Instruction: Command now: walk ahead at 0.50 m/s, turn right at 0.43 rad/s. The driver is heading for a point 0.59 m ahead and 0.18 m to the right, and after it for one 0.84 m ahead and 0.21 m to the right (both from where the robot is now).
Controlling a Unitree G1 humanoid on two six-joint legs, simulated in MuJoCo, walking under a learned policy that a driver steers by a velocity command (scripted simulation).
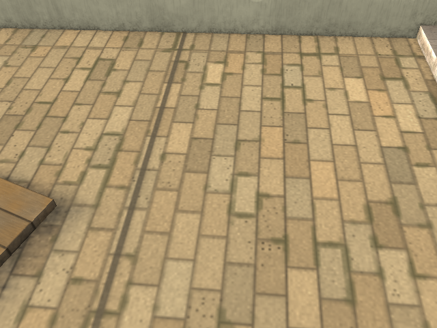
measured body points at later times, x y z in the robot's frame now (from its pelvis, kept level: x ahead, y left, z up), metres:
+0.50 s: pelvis +0.30 -0.08 +0.01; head +0.32 -0.09 +0.46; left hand +0.34 +0.16 -0.13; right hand +0.41 -0.37 -0.09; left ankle +0.43 +0.07 -0.66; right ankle +0.27 -0.15 -0.74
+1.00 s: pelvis +0.55 -0.11 +0.01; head +0.58 -0.12 +0.46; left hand +0.86 +0.01 -0.08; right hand +0.42 -0.35 -0.12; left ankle +0.59 -0.01 -0.74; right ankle +0.56 -0.31 -0.65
